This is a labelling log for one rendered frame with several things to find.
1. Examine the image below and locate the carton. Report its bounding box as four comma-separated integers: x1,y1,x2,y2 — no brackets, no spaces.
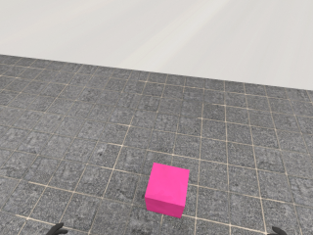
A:
145,163,190,218

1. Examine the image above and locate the robot left hand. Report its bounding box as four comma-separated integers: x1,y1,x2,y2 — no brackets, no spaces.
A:
46,222,68,235

